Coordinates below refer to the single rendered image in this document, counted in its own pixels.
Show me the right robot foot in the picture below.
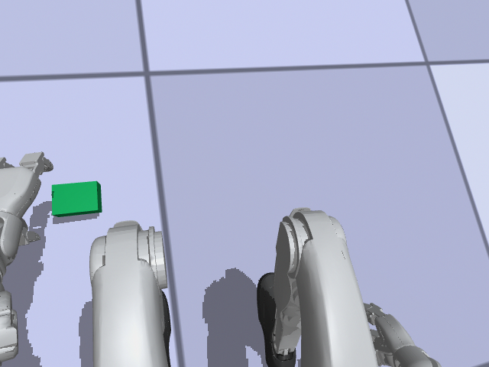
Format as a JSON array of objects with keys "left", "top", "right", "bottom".
[{"left": 257, "top": 272, "right": 296, "bottom": 367}]

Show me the small box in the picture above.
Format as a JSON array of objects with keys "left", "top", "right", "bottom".
[{"left": 52, "top": 181, "right": 102, "bottom": 217}]

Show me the left robot hand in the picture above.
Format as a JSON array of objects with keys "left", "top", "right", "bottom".
[{"left": 0, "top": 152, "right": 53, "bottom": 246}]

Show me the left robot arm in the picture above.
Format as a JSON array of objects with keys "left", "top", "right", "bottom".
[{"left": 0, "top": 211, "right": 23, "bottom": 366}]

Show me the right robot hand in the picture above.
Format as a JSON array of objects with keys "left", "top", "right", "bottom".
[{"left": 364, "top": 303, "right": 416, "bottom": 367}]

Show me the right robot arm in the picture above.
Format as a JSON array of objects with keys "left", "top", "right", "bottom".
[{"left": 393, "top": 346, "right": 441, "bottom": 367}]

